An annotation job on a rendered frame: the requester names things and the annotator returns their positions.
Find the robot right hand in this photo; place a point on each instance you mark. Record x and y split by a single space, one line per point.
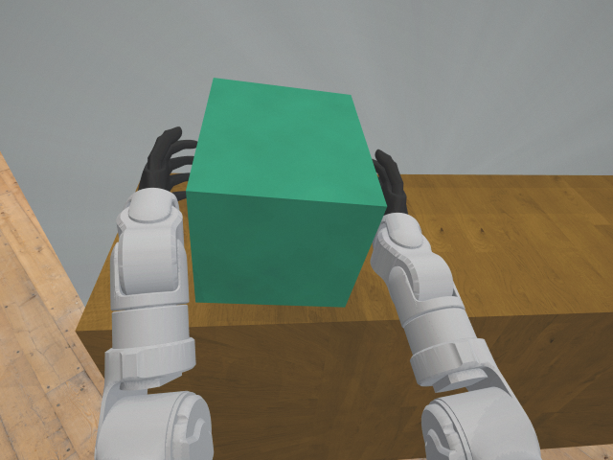
391 183

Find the robot left hand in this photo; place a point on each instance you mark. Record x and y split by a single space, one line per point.
156 173

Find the pedestal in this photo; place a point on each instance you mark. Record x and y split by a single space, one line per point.
532 259

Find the carton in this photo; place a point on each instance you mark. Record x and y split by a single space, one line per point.
283 198

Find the right robot forearm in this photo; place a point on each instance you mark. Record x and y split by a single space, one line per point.
446 351

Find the left robot forearm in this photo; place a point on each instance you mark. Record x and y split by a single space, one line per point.
151 344

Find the robot right upper arm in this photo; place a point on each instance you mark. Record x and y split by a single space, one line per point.
484 424

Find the robot left upper arm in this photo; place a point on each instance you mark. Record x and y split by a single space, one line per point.
163 426

